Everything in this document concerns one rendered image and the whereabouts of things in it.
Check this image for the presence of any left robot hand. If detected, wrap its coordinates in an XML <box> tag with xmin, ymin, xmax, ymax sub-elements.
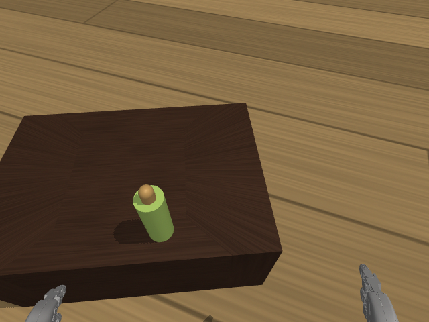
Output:
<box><xmin>25</xmin><ymin>285</ymin><xmax>66</xmax><ymax>322</ymax></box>

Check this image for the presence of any bottle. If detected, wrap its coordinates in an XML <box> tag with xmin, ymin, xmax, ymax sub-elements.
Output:
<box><xmin>133</xmin><ymin>184</ymin><xmax>174</xmax><ymax>242</ymax></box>

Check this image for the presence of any right robot hand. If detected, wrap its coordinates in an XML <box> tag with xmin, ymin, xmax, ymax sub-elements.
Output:
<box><xmin>359</xmin><ymin>264</ymin><xmax>399</xmax><ymax>322</ymax></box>

